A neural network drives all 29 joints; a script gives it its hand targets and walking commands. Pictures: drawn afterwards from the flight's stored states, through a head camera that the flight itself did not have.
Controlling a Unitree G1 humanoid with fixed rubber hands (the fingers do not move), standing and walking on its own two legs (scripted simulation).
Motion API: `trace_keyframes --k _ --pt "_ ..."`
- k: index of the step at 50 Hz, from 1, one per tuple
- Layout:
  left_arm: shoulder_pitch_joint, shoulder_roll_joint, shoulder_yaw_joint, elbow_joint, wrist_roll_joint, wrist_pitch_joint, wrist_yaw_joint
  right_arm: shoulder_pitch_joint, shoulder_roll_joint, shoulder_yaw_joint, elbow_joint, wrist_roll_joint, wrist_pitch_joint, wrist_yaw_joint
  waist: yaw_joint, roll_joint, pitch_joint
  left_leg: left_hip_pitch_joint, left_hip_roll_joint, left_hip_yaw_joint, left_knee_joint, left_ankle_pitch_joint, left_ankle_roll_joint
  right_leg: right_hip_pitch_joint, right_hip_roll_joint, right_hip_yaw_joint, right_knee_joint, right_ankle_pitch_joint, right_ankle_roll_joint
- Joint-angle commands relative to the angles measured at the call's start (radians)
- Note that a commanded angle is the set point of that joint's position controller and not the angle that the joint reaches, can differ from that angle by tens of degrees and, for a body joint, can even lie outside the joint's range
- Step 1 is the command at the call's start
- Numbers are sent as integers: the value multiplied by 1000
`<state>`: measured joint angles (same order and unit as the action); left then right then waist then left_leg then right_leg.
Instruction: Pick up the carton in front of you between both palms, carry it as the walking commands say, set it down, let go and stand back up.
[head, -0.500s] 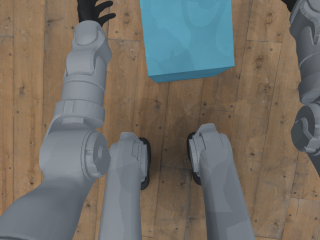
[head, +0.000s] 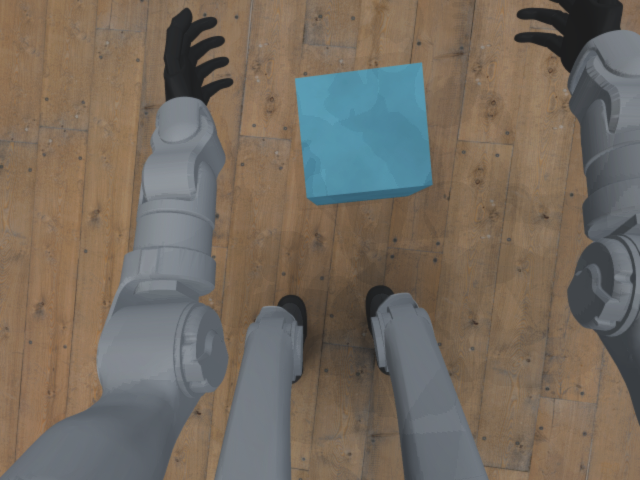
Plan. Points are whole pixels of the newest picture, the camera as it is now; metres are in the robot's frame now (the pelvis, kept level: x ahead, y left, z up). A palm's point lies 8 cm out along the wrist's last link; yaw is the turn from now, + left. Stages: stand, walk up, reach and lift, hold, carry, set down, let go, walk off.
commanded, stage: set down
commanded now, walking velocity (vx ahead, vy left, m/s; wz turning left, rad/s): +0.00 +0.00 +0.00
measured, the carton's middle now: (360, 146) +0.52 -0.08 -0.48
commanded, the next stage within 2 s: let go in 0.04 s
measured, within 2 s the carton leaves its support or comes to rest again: neither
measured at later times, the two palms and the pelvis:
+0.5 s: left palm (88, 194) +0.42 +0.17 +0.00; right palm out of the picture +0.41 -0.27 +0.00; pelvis +0.06 +0.00 +0.11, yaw -2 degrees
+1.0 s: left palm out of the picture +0.27 +0.25 +0.10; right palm out of the picture +0.25 -0.21 +0.10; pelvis +0.10 +0.03 +0.17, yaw -3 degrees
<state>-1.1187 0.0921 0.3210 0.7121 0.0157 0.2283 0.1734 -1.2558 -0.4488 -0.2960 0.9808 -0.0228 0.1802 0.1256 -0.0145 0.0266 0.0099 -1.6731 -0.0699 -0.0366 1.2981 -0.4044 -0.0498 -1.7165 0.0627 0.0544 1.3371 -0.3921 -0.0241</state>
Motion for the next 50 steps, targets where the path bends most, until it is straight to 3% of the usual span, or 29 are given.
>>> trace_keyframes --k 1,6,11,18,25,34,43,50 --pt "-184 59 6 -101 18 -26 -7 -230 -129 -33 -86 -20 -31 6 -26 -94 -1000 395 -37 99 -147 213 -32 794 -4 -44 -181 443 45" --pt "-85 45 14 -110 67 -36 -24 -134 -95 -57 -88 -76 -43 4 -29 -88 -1015 484 -31 90 -236 250 -33 904 -5 -38 -271 495 43" --pt "137 59 -28 -174 113 -52 -53 99 -41 -54 -200 -117 -45 -17 -31 -88 -1069 558 -28 85 -328 292 -18 1125 -13 -16 -354 632 46" --pt "407 83 -123 -261 75 -114 -93 382 20 8 -385 -47 -101 -33 -17 -96 -944 653 -13 55 -460 325 5 1298 -34 19 -468 709 44" --pt "696 90 -163 -220 41 -182 -132 707 83 55 -382 -5 -160 -33 -4 -82 -799 813 7 24 -557 404 12 1348 -46 30 -547 745 36" --pt "1009 120 -208 -267 10 -236 -172 1066 114 110 -445 13 -213 -52 2 -40 -537 1136 31 1 -698 429 13 1369 -36 9 -713 560 37" --pt "1259 169 -249 -353 -22 -245 -207 1352 142 177 -569 25 -211 -61 17 -20 -271 1447 43 -4 -865 449 16 1524 -24 -24 -891 422 36" --pt "1307 191 -268 -374 -25 -189 -234 1424 138 212 -619 19 -146 -54 12 -10 -46 1498 54 -2 -951 316 24 1599 -19 -44 -961 289 32"
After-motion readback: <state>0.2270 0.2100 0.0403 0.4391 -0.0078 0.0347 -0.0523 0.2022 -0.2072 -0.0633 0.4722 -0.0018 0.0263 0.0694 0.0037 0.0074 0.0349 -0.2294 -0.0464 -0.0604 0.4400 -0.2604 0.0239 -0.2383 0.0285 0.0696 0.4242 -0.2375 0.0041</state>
